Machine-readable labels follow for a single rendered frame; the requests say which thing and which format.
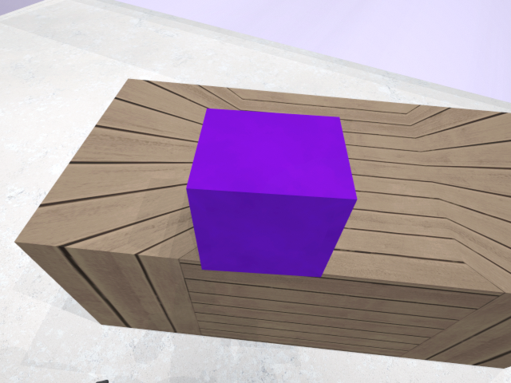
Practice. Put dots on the pedestal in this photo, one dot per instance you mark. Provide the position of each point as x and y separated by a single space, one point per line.
422 269

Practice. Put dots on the carton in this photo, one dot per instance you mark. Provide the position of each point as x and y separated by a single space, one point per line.
269 193

